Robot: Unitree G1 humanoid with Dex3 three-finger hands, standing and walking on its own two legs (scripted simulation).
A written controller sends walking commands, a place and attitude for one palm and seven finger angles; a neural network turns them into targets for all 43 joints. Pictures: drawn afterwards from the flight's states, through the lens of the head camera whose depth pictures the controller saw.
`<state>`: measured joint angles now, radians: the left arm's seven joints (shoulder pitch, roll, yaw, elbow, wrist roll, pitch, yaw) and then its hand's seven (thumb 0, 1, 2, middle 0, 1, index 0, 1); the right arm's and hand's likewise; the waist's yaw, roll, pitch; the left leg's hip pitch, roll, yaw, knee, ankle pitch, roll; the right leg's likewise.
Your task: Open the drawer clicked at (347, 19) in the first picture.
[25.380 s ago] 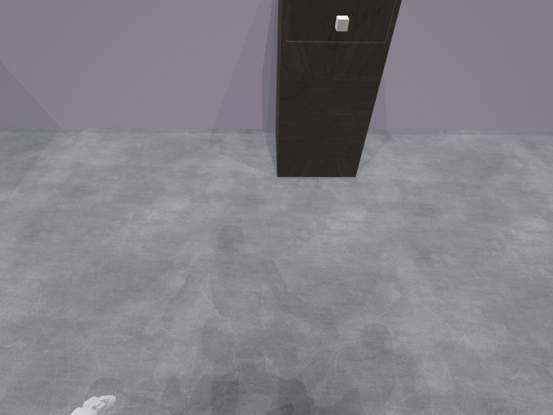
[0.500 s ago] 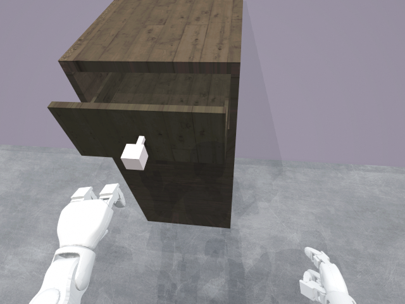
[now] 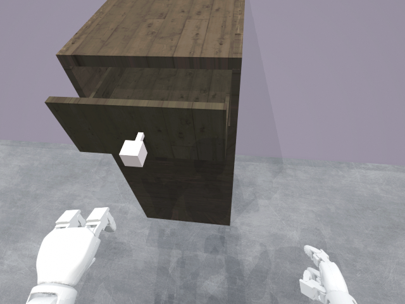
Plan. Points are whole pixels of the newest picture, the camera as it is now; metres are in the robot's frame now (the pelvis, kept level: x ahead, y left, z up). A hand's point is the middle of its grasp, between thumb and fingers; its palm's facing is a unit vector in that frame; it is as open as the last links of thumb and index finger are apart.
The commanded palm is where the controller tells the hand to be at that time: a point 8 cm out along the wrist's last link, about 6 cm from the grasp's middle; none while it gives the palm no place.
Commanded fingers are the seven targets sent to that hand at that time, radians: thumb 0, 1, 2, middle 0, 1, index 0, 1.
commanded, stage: pull the drawer open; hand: left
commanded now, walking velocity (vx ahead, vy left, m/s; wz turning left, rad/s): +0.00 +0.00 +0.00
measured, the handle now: (136, 146) +0.41 +0.21 +0.07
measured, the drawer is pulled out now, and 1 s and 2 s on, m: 0.13 0.13 0.13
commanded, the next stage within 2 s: open the thumb to release the handle in 0.10 s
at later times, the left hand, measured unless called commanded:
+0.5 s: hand (79, 242) +0.20 +0.27 +0.02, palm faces -0.05 -0.12 -0.99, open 7.7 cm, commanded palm +0.18 +0.28 +0.08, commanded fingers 0.00 -0.22 0.42 -0.32 -1.23 -0.32 -1.23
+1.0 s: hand (89, 238) +0.20 +0.23 +0.06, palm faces +0.10 -0.07 -0.99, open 13.8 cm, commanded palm +0.17 +0.25 +0.10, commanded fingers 0.00 -0.50 0.30 -0.30 -1.20 -0.30 -1.20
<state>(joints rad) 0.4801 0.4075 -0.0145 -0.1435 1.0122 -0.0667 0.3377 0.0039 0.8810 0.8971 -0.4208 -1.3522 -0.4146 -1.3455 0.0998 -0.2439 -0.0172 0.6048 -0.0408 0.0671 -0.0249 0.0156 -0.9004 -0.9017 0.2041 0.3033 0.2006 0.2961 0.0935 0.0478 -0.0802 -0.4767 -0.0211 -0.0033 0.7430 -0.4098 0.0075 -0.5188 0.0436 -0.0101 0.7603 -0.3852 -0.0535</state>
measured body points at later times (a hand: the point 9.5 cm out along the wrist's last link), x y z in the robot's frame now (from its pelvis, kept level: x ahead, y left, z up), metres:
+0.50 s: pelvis +0.01 +0.02 +0.00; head +0.04 +0.00 +0.45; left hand +0.20 +0.27 +0.08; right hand +0.21 -0.21 -0.10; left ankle -0.02 +0.12 -0.71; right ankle +0.00 -0.08 -0.71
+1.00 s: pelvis +0.00 +0.02 +0.00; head +0.02 -0.01 +0.45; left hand +0.19 +0.24 +0.11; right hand +0.22 -0.18 -0.10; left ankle -0.02 +0.12 -0.71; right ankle +0.00 -0.08 -0.71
